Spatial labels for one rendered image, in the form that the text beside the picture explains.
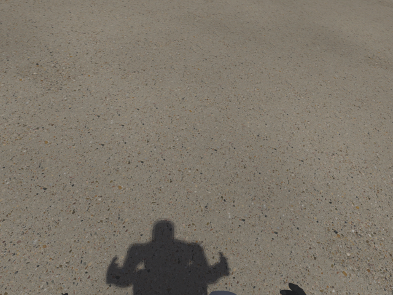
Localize robot right hand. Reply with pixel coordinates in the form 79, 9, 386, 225
280, 283, 306, 295

